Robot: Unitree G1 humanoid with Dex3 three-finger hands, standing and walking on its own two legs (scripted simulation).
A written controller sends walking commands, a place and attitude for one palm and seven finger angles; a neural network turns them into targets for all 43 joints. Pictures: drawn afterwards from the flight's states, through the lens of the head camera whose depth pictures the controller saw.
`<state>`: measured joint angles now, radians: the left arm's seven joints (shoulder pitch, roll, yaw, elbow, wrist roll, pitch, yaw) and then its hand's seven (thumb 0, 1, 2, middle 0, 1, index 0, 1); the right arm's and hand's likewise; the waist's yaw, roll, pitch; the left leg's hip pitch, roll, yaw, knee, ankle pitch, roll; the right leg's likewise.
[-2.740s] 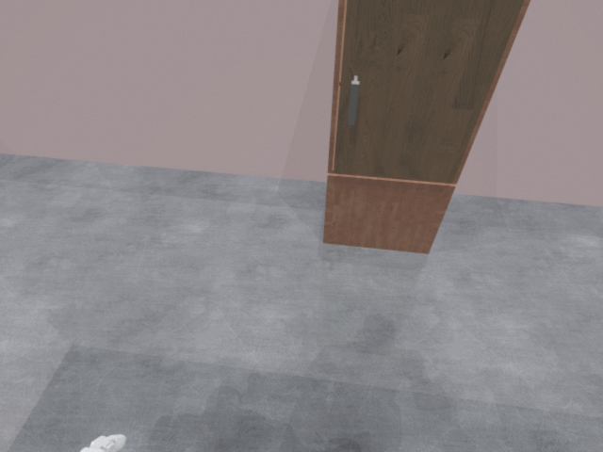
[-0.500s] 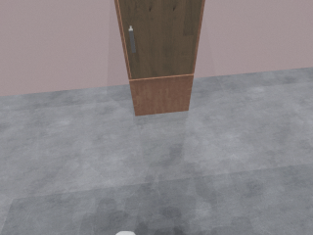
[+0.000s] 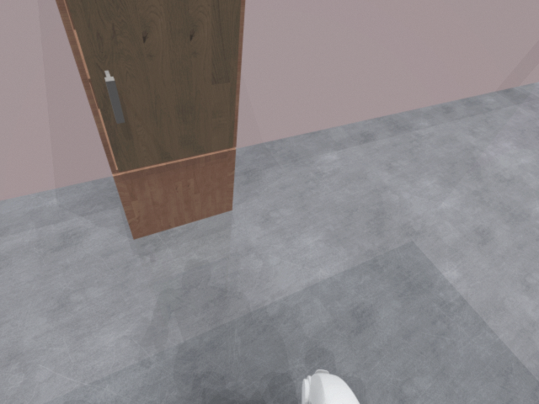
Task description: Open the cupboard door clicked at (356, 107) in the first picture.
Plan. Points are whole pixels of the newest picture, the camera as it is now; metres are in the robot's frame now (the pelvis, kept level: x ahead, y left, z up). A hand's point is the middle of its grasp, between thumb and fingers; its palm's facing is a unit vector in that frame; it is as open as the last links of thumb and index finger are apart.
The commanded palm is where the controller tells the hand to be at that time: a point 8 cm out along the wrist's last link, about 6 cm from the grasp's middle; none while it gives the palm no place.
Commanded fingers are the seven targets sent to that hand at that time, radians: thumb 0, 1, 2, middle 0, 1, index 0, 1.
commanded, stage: walk to a spot facing it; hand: left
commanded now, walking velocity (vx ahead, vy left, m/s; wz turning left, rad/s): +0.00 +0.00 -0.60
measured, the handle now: (113, 97) +0.84 +0.48 -0.06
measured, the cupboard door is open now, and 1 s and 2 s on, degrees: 0 0 0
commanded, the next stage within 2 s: none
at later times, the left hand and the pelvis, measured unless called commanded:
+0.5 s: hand (177, 323) +0.29 +0.18 -0.17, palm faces -0.27 -0.93 -0.24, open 7.4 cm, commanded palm none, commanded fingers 0.00 0.90 0.90 -0.20 -0.30 -0.20 -0.30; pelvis +0.14 +0.01 -0.01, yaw -17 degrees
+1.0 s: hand (187, 287) +0.36 +0.18 -0.17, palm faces -0.54 -0.81 -0.21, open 7.4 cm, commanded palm none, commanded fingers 0.00 0.90 0.90 -0.20 -0.30 -0.20 -0.30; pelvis +0.18 +0.05 -0.01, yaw -37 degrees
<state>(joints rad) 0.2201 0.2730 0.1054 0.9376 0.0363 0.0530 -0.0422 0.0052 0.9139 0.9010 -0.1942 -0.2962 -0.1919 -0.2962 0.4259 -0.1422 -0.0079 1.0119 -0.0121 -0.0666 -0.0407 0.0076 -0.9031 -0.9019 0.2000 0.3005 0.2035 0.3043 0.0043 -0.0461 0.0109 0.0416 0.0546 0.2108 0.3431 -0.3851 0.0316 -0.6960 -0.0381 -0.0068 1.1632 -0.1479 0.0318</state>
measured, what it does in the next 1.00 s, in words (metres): walks ahead, turning right: right foot, then left foot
